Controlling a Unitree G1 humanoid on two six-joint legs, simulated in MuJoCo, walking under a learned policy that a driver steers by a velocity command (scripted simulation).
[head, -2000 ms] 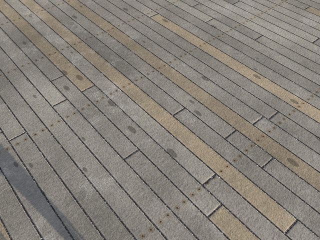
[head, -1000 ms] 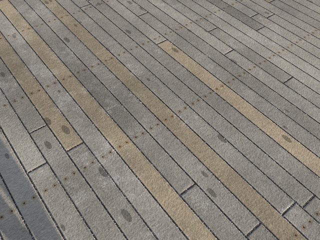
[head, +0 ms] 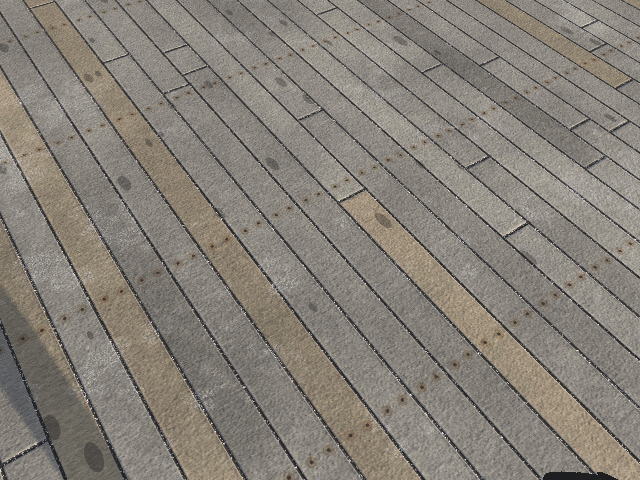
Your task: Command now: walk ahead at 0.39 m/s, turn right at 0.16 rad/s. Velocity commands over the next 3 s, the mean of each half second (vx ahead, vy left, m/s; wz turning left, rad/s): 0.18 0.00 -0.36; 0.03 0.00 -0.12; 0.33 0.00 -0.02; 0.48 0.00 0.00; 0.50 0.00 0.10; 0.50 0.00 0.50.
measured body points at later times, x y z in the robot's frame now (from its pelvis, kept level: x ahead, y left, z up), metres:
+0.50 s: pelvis +0.14 +0.00 +0.02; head +0.17 -0.01 +0.46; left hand +0.34 +0.23 -0.09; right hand +0.17 -0.29 -0.12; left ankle +0.13 +0.11 -0.72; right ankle +0.16 -0.12 -0.71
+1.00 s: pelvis +0.16 +0.00 +0.01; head +0.17 +0.01 +0.46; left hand +0.35 +0.21 -0.12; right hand +0.16 -0.27 -0.12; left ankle +0.18 +0.13 -0.72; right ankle +0.15 -0.12 -0.72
